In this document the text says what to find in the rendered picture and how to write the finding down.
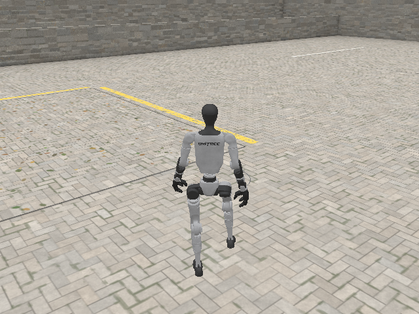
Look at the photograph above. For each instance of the humanoid robot head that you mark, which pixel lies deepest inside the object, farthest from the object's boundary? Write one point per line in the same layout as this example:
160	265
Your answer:
209	114

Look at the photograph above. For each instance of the robot left hand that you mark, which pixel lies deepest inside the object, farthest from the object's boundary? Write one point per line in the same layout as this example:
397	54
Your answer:
183	182

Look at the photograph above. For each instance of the robot right hand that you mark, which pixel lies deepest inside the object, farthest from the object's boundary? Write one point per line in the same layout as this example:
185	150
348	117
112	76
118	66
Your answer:
244	198

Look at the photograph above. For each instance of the right robot forearm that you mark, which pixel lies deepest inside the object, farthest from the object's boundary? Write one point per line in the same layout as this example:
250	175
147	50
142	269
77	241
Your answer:
240	178

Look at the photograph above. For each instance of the right robot upper arm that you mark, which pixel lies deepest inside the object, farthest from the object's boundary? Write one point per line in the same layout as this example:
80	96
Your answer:
232	149

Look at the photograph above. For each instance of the left robot upper arm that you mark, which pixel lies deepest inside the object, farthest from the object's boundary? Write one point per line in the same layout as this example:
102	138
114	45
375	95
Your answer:
186	147

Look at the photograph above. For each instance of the left robot forearm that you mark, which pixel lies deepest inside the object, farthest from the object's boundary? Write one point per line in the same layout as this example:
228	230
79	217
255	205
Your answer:
178	172

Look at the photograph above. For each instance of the robot left foot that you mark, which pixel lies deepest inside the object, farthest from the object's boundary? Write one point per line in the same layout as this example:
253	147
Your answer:
198	270

